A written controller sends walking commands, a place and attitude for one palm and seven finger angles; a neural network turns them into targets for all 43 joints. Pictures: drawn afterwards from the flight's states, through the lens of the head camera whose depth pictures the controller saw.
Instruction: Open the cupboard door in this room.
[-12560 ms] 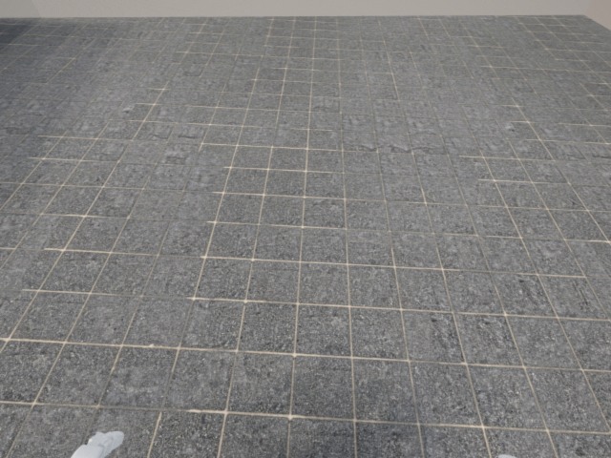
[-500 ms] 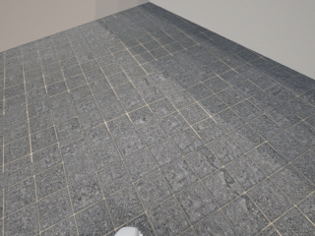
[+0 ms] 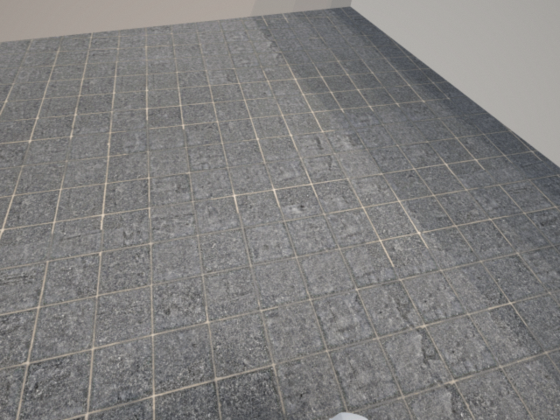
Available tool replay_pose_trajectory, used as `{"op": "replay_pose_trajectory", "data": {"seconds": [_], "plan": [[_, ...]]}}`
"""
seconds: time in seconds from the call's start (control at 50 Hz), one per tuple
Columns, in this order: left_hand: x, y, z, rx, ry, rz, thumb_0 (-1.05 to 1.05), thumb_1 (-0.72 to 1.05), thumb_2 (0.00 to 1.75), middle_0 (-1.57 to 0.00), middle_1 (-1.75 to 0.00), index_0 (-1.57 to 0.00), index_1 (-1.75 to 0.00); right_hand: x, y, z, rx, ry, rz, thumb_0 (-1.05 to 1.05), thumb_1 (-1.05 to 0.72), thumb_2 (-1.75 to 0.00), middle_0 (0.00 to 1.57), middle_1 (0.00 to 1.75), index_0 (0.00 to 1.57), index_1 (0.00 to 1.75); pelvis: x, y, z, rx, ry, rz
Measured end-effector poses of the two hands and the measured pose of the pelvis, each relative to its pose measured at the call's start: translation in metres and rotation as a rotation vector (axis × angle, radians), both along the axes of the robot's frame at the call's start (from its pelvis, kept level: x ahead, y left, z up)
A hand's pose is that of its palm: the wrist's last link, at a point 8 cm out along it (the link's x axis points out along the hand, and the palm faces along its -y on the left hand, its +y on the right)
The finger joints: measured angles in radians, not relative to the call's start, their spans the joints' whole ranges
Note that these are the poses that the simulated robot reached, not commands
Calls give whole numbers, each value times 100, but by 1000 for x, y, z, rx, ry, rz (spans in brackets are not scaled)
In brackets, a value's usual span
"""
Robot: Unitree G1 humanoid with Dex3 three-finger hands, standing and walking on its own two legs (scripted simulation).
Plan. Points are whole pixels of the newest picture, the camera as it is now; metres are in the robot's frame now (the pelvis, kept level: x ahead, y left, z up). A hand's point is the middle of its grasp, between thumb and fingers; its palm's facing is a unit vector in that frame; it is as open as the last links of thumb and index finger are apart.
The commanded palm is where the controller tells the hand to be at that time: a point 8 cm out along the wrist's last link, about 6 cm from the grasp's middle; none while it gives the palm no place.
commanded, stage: turn or walk to find it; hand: left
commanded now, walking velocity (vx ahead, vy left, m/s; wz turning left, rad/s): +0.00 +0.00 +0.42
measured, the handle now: out of the picture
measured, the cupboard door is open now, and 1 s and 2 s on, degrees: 0 0 0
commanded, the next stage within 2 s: none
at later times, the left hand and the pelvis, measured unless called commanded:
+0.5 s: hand out of the picture +0.00 +0.13 -0.15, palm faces +0.25 -0.93 -0.27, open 7.4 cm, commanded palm none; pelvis -0.03 -0.07 +0.00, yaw +14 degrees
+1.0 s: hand out of the picture -0.12 +0.20 -0.17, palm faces +0.47 -0.84 -0.25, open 7.4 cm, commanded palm none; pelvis -0.07 -0.02 +0.00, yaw +26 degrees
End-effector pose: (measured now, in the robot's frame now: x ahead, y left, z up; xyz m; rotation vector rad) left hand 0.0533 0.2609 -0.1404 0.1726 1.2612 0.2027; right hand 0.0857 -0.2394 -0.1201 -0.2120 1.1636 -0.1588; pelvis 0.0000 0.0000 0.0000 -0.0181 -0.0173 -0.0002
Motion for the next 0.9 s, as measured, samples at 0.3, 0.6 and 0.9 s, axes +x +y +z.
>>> {"op": "replay_pose_trajectory", "data": {"seconds": [0.3,0.6,0.9], "plan": [[4,-63,25,66,-156,25,1,91,90,-20,-30,-20,-30,-62,-56,-45,72,181,8,1,-91,-90,20,30,20,29,-23,-53,-10,39,0,142],[-116,-80,14,28,-6,265,1,91,90,-20,-30,-21,-30,-26,-63,-29,12,207,201,1,-91,-90,19,30,20,29,-37,-60,-2,52,6,298],[-210,-33,-11,-23,89,452,1,91,90,-20,-30,-20,-30,35,36,0,-18,-17,440,1,-91,-90,20,30,20,29,-68,-21,-5,1,-3,419]]}}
